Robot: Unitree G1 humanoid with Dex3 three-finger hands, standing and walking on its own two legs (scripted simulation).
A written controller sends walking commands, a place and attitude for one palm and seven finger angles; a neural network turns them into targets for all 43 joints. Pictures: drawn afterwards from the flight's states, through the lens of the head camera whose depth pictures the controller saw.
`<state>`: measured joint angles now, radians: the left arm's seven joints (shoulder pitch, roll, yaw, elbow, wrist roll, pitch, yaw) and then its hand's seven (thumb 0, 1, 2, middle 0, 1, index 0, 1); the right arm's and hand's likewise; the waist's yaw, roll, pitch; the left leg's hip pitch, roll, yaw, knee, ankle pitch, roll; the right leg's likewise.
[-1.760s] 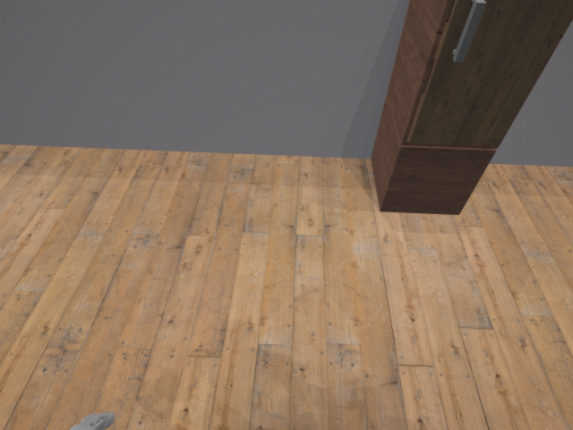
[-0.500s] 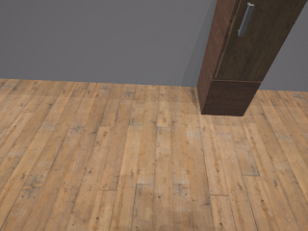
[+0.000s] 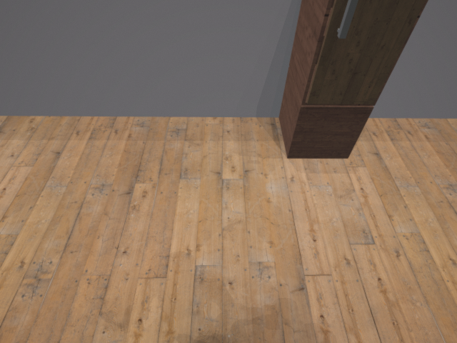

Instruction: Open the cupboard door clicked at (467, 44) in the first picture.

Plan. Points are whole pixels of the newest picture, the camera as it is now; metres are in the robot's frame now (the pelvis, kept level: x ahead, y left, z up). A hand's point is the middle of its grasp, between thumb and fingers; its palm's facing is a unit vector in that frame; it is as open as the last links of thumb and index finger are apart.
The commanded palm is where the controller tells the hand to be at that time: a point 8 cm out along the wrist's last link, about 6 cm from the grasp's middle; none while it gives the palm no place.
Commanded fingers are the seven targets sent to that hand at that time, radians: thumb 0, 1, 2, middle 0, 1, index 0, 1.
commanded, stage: walk to a spot facing it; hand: left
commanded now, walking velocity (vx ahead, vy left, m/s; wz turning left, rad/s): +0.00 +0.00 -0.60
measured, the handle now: (346, 12) +1.21 -0.35 +0.08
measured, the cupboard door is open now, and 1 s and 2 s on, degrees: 0 0 0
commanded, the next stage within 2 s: none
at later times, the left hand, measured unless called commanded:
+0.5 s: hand out of the picture +0.06 +0.17 -0.16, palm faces -0.18 -0.95 -0.25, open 7.4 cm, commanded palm none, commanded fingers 0.00 0.90 0.90 -0.20 -0.30 -0.20 -0.30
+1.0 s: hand (155, 336) +0.16 +0.16 -0.16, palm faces -0.52 -0.82 -0.22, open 7.4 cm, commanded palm none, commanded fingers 0.00 0.90 0.90 -0.20 -0.30 -0.20 -0.30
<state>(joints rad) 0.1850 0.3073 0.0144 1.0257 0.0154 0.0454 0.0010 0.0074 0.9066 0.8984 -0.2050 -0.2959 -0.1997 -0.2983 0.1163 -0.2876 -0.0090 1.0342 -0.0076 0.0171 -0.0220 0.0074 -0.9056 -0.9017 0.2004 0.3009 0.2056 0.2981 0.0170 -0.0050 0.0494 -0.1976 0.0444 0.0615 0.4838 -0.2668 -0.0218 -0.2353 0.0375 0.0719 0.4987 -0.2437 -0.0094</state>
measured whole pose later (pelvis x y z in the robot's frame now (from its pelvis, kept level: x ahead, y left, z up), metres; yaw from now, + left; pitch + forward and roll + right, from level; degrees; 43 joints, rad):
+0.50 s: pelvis -0.02 -0.02 +0.00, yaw -14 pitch +1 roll +1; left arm 0.26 0.21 0.05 0.92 0.02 0.04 0.00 0.01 0.90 0.90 -0.21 -0.30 -0.20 -0.30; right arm 0.12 -0.24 -0.06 0.94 -0.01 0.05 -0.03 0.01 -0.91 -0.90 0.20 0.30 0.20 0.30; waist 0.04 0.00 0.07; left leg -0.44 0.05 -0.01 0.98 -0.39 -0.07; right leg -0.31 0.09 0.09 0.48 -0.18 -0.07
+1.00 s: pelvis -0.03 +0.03 +0.00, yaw -34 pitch +0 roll -2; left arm 0.18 0.26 0.09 0.90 0.03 0.09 -0.06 0.01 0.91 0.90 -0.20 -0.30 -0.19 -0.30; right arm 0.25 -0.21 -0.03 0.92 -0.03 0.00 -0.01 0.01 -0.90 -0.90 0.20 0.30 0.21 0.30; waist -0.01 0.01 0.06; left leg -0.18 0.14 0.20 0.52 -0.34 -0.02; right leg -0.39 -0.04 -0.06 0.82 -0.45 0.06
